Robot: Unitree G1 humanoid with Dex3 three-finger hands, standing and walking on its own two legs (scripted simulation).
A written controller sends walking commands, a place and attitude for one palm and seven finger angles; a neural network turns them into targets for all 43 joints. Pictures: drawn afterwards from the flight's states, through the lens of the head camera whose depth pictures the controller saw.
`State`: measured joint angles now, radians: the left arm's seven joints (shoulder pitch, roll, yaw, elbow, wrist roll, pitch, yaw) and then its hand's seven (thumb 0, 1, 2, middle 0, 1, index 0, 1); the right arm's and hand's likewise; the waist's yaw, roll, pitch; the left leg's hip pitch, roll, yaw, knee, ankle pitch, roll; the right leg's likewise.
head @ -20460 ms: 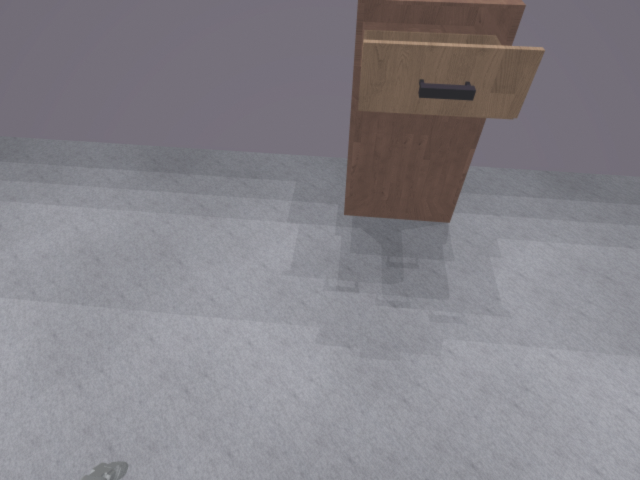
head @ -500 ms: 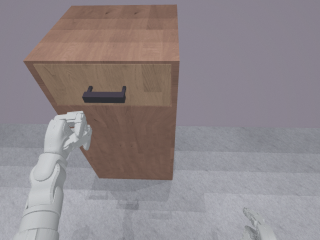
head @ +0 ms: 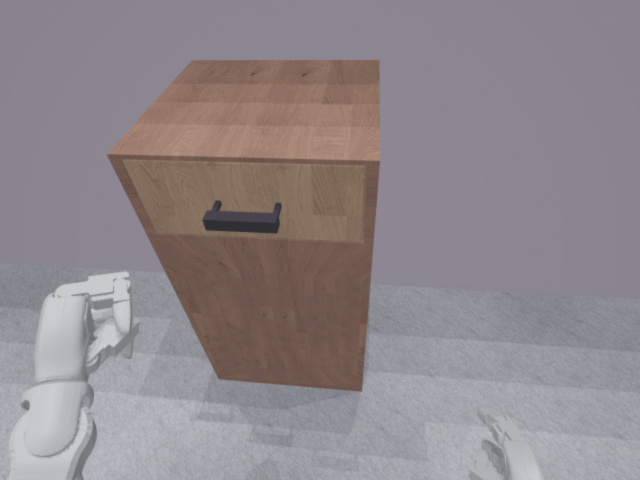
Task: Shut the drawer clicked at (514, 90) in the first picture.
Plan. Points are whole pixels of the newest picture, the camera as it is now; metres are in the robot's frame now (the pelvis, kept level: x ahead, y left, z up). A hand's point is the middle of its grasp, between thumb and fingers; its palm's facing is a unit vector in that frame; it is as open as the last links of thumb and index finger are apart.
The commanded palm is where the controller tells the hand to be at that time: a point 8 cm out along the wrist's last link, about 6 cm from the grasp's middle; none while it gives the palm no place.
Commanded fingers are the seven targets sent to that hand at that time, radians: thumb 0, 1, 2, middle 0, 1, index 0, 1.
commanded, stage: draw the hand back to the body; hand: left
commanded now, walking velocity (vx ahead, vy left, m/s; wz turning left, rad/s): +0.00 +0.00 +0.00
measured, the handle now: (244, 214) +0.55 +0.21 +0.01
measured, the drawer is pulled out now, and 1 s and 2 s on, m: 0.00 0.00 0.00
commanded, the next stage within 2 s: step back with the hand held close in 0.42 s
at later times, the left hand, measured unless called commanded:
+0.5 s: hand (71, 363) +0.17 +0.25 +0.16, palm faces +0.45 -0.80 -0.39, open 3.3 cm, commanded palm +0.12 +0.28 +0.18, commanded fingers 0.00 0.90 0.90 -1.40 -1.60 -1.40 -1.60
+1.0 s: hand (43, 403) +0.14 +0.25 +0.16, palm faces +0.36 -0.78 -0.51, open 3.2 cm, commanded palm +0.08 +0.29 +0.18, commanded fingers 0.00 0.90 0.90 -1.40 -1.60 -1.40 -1.60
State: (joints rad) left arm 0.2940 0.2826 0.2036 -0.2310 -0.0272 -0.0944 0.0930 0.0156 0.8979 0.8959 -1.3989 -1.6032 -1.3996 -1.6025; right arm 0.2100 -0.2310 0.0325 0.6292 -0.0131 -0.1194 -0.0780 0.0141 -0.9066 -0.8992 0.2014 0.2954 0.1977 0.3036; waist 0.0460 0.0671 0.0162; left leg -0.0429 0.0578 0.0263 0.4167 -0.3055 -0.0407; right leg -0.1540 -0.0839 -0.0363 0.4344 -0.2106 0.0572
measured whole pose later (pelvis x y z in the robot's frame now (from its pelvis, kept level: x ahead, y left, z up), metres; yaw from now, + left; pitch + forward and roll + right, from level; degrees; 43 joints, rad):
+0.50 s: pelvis -0.01 +0.00 +0.00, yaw +0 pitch -6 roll +0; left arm 0.48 0.29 0.29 -0.43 -0.02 -0.11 0.12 0.01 0.89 0.90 -1.40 -1.60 -1.40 -1.60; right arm 0.22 -0.22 0.02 0.65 -0.02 -0.18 -0.09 0.01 -0.91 -0.90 0.20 0.30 0.20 0.30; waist 0.08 0.07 0.04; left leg -0.01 0.06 0.03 0.42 -0.30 -0.04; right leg -0.11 -0.08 -0.03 0.41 -0.19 0.06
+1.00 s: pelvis -0.06 +0.01 +0.00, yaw +0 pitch -1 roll +1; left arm 0.61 0.37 0.38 -0.54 -0.02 -0.21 0.13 0.01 0.89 0.89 -1.40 -1.60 -1.40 -1.60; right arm 0.19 -0.22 -0.02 0.57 -0.01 -0.03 -0.09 0.01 -0.91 -0.90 0.20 0.30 0.20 0.30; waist 0.01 0.02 0.05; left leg -0.23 0.03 0.04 0.49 -0.25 -0.02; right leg -0.31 -0.11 -0.01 0.45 -0.12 0.07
